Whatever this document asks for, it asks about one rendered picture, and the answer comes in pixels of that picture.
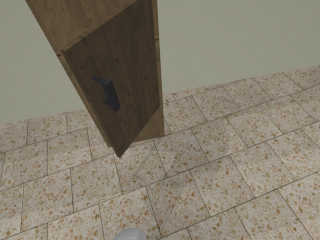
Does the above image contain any handle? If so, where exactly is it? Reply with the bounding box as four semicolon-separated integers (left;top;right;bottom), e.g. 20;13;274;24
92;75;121;112

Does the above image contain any cupboard door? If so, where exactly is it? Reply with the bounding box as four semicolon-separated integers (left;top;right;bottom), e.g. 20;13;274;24
60;0;160;158

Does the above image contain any robot left thigh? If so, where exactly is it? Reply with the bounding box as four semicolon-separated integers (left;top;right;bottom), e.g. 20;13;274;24
113;228;146;240

